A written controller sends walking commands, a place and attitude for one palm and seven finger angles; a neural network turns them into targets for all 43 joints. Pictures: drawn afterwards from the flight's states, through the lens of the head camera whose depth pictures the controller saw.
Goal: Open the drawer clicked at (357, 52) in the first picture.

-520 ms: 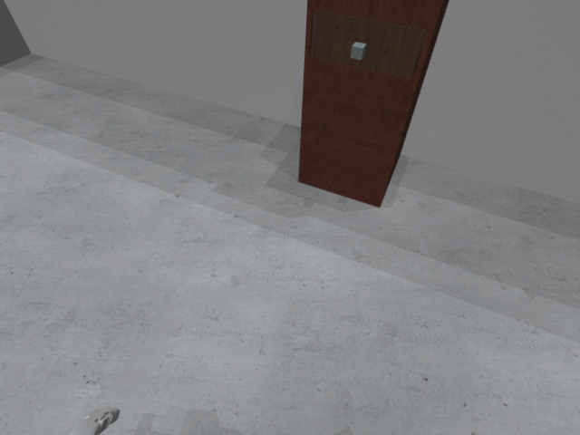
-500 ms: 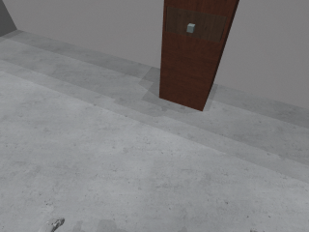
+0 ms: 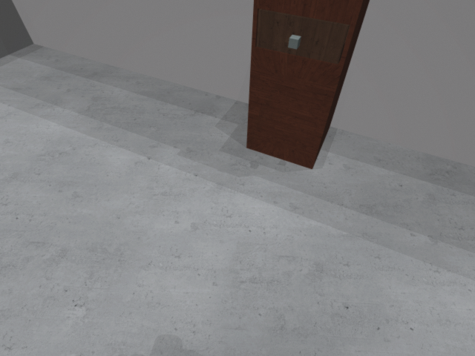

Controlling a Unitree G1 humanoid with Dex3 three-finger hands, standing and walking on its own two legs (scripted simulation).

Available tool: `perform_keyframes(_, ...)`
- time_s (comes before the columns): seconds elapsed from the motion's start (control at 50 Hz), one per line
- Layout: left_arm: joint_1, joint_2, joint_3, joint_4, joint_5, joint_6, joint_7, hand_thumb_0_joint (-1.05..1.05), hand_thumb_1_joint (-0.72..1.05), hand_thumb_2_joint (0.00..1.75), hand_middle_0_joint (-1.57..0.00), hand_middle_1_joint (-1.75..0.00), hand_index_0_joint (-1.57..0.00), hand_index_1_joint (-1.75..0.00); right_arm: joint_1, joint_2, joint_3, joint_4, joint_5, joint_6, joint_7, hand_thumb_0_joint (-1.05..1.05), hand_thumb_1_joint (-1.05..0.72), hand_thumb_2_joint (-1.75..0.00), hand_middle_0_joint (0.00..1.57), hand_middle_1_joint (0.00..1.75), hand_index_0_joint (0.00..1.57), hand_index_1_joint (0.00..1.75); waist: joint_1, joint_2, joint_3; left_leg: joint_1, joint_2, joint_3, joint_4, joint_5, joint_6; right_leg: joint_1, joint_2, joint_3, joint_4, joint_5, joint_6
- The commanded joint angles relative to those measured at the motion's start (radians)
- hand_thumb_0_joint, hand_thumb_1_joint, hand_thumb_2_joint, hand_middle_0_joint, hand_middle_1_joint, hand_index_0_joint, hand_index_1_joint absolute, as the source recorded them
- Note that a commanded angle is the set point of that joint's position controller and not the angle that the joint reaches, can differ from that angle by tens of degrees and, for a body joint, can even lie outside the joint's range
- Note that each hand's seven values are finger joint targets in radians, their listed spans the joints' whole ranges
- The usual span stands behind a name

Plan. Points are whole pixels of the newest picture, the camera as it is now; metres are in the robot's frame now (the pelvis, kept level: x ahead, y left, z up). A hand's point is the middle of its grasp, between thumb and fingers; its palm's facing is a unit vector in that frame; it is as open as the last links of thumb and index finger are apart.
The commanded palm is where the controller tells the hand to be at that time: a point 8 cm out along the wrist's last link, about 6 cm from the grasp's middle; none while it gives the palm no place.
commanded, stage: stand and wait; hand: left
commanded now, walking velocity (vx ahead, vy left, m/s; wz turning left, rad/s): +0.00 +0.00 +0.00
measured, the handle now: (295, 40) +1.33 -0.17 -0.04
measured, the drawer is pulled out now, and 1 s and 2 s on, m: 0.00 0.00 0.00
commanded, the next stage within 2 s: look at it before walking up in 0.42 s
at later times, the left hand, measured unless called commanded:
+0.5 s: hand out of the picture +0.07 +0.24 -0.15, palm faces -0.04 -0.94 -0.34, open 7.4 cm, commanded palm none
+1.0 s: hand out of the picture +0.07 +0.24 -0.15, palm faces -0.04 -0.94 -0.34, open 7.4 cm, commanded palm none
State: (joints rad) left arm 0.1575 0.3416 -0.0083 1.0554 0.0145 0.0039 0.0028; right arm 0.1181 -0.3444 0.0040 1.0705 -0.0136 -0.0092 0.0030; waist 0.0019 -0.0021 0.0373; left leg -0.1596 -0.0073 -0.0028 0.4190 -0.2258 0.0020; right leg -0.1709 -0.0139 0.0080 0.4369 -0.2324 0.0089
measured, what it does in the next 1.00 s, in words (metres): stands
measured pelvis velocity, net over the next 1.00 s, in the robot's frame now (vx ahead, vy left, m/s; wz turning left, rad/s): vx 0.00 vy -0.01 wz -0.01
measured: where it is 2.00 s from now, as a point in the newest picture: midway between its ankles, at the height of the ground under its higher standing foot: outside the picture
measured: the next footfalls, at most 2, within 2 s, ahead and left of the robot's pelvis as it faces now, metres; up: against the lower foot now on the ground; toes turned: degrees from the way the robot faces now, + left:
right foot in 1.86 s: +0.37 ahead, -0.10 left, +0.00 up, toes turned -13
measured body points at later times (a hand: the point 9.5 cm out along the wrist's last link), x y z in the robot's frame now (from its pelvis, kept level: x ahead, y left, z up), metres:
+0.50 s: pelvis -0.01 -0.01 +0.00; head -0.01 -0.01 +0.45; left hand +0.08 +0.29 -0.13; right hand +0.06 -0.31 -0.13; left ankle +0.00 +0.12 -0.74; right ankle +0.00 -0.12 -0.74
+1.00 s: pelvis +0.00 -0.01 +0.00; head +0.00 +0.00 +0.45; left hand +0.07 +0.29 -0.13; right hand +0.08 -0.30 -0.13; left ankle +0.00 +0.12 -0.74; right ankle +0.00 -0.12 -0.74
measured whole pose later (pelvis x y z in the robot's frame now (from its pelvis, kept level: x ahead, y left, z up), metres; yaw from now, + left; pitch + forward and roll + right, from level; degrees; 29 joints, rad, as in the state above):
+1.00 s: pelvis +0.00 -0.01 +0.00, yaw +0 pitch -2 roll +0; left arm 0.14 0.34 -0.01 1.09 0.02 -0.01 0.00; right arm 0.11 -0.34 0.01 1.11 -0.01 -0.02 0.00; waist 0.00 0.00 0.04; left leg -0.14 0.01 0.00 0.36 -0.19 -0.01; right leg -0.15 0.00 0.01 0.38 -0.19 0.00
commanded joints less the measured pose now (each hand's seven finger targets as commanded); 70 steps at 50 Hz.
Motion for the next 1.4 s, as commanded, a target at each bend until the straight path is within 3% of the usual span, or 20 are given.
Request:
perform_keyframes(0.0,-0.061,0.202,0.044,-0.062,-0.004,-0.028,0.009,0.0,0.9,0.9,-0.2,-0.3,-0.2,-0.3,-0.059,-0.199,-0.043,-0.061,0.004,-0.025,-0.015,0.0,-0.9,-0.9,0.2,0.3,0.2,0.3,-0.001,-0.01,-0.079,0.008,0.114,-0.099,-0.082,0.101,0.036,0.017,-0.106,0.1,-0.088,0.099,-0.042)
perform_keyframes(0.38,-0.065,0.207,0.042,-0.039,-0.003,-0.03,0.008,0.0,0.9,0.9,-0.2,-0.3,-0.2,-0.3,-0.037,-0.199,-0.039,-0.019,0.004,-0.023,-0.012,0.0,-0.9,-0.9,0.2,0.3,0.2,0.3,-0.002,-0.014,-0.049,-0.006,0.116,-0.102,-0.103,0.062,0.027,-0.009,-0.106,0.12,-0.128,0.022,-0.044)
perform_keyframes(0.62,-0.061,0.203,0.042,-0.038,-0.004,-0.034,0.009,0.0,0.9,0.9,-0.2,-0.3,-0.2,-0.3,-0.04,-0.198,-0.04,-0.017,0.005,-0.027,-0.014,0.0,-0.9,-0.9,0.2,0.3,0.2,0.3,-0.001,0.0,-0.085,0.024,0.125,-0.096,-0.097,0.14,0.025,0.026,-0.108,0.107,-0.112,0.137,-0.043)
perform_keyframes(0.74,-0.064,0.203,0.041,-0.034,-0.003,-0.032,0.009,0.0,0.9,0.9,-0.2,-0.3,-0.2,-0.3,-0.046,-0.2,-0.04,-0.019,0.005,-0.025,-0.014,0.0,-0.9,-0.9,0.2,0.3,0.2,0.3,0.0,-0.001,-0.062,0.023,0.124,-0.102,-0.107,0.129,0.024,0.016,-0.105,0.106,-0.122,0.122,-0.041)
perform_keyframes(1.1,-0.059,0.206,0.041,-0.028,-0.003,-0.033,0.008,0.0,0.9,0.9,-0.2,-0.3,-0.2,-0.3,-0.051,-0.205,-0.038,-0.018,0.007,-0.025,-0.014,0.0,-0.9,-0.9,0.2,0.3,0.2,0.3,0.0,0.002,-0.077,0.041,0.127,-0.103,-0.115,0.151,0.025,0.035,-0.107,0.1,-0.127,0.144,-0.039)
perform_keyframes(1.14,0.021,0.077,0.013,0.006,-0.003,-0.012,0.012,0.0,0.9,0.9,-0.2,-0.3,-0.2,-0.3,0.016,-0.07,-0.007,0.013,-0.002,-0.006,-0.008,0.0,-0.9,-0.9,0.2,0.3,0.2,0.3,0.002,-0.008,-0.081,0.033,0.114,-0.074,-0.099,-0.003,0.006,0.024,-0.098,0.095,-0.127,-0.05,-0.021)
perform_keyframes(1.18,0.054,0.085,0.021,0.01,0.005,0.001,0.003,0.0,0.9,0.9,-0.2,-0.3,-0.2,-0.3,0.045,-0.072,-0.012,0.017,-0.01,0.005,-0.004,0.0,-0.9,-0.9,0.2,0.3,0.2,0.3,0.005,-0.015,-0.015,-0.037,0.098,-0.074,-0.098,-0.253,0.013,-0.035,-0.086,0.119,-0.134,-0.281,-0.033)
perform_keyframes(1.22,0.077,0.093,0.031,0.0,0.01,0.005,-0.007,0.0,0.9,0.9,-0.2,-0.3,-0.2,-0.3,0.059,-0.077,-0.019,0.005,-0.014,0.008,-0.001,0.0,-0.9,-0.9,0.2,0.3,0.2,0.3,0.009,-0.024,0.052,-0.116,0.088,-0.078,-0.083,-0.371,0.021,-0.077,-0.08,0.146,-0.135,-0.388,-0.049)
perform_keyframes(1.28,0.136,0.083,0.045,-0.006,0.009,-0.004,-0.012,0.0,0.9,0.9,-0.2,-0.3,-0.2,-0.3,0.083,-0.053,-0.024,-0.011,-0.012,-0.003,-0.002,0.0,-0.9,-0.9,0.2,0.3,0.2,0.3,0.018,-0.062,0.097,-0.178,0.071,-0.05,0.013,-0.322,0.031,-0.068,-0.101,0.197,-0.134,-0.387,-0.087)
perform_keyframes(1.34,0.217,0.089,0.061,0.007,0.002,-0.023,-0.006,0.0,0.9,0.9,-0.2,-0.3,-0.2,-0.3,0.107,-0.009,-0.023,-0.027,-0.007,-0.025,-0.004,0.0,-0.9,-0.9,0.2,0.3,0.2,0.3,0.025,-0.131,0.037,-0.222,0.042,0.038,0.175,-0.176,0.019,0.051,-0.188,0.288,-0.156,-0.271,-0.147)
perform_keyframes(1.38,0.223,0.091,0.07,0.003,0.004,-0.031,0.0,0.0,0.9,0.9,-0.2,-0.3,-0.2,-0.3,0.124,0.007,-0.03,-0.031,-0.005,-0.031,-0.003,0.0,-0.9,-0.9,0.2,0.3,0.2,0.3,0.018,-0.157,0.06,-0.227,0.056,0.062,0.205,-0.211,0.013,0.017,-0.23,0.321,-0.174,-0.292,-0.177)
